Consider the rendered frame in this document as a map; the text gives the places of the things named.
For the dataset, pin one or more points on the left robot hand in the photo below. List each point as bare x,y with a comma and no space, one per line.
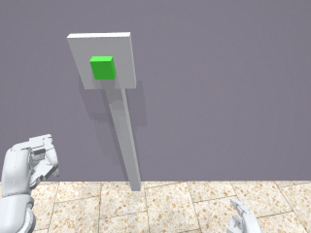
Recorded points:
19,163

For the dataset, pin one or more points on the right robot hand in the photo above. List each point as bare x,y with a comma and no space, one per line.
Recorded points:
248,223

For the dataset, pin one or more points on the left robot forearm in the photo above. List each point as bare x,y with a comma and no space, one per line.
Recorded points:
16,214

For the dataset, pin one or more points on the panel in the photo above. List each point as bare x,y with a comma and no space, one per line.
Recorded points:
84,47

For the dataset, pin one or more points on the button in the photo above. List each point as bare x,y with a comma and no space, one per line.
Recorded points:
103,67

